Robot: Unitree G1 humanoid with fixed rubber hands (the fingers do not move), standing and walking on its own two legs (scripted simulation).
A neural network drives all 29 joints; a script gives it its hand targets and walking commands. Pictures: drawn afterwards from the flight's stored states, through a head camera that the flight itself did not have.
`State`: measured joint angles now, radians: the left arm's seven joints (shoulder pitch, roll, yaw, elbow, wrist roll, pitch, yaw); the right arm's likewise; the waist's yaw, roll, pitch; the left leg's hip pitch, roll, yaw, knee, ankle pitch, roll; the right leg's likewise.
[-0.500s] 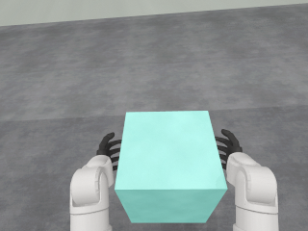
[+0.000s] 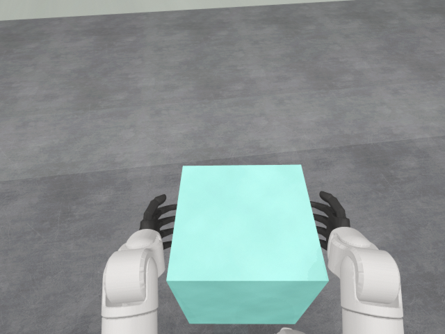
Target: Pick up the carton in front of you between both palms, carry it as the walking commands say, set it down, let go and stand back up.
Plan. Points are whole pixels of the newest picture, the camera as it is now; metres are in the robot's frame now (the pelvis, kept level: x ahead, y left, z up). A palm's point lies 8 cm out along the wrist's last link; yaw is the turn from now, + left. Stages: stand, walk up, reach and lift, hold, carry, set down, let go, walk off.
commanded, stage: carry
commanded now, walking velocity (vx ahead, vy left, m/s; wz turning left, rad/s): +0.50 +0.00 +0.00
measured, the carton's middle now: (241, 249) +0.28 -0.01 -0.02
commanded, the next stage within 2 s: none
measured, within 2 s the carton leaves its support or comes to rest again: neither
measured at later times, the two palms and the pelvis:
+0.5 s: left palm (178, 98) +0.59 +0.12 +0.09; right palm (307, 92) +0.62 -0.17 +0.08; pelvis +0.33 -0.04 +0.00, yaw +3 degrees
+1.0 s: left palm (178, 48) +0.86 +0.15 +0.07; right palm (279, 44) +0.87 -0.15 +0.07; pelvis +0.59 +0.00 -0.01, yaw +1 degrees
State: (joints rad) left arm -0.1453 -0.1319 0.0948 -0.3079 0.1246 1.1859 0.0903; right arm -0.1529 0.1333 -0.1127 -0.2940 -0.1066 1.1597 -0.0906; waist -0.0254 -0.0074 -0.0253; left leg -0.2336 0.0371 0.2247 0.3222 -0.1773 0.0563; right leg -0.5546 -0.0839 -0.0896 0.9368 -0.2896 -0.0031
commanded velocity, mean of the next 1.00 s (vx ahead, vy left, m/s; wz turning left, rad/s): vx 0.24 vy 0.00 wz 0.00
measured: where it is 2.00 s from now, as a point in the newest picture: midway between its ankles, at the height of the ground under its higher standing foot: (232, 238)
